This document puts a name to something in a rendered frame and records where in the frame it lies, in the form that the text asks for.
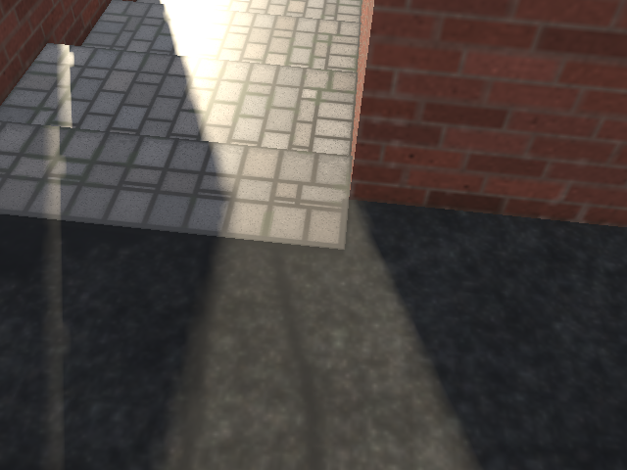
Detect stairs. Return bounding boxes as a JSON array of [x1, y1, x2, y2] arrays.
[[0, 0, 362, 156]]

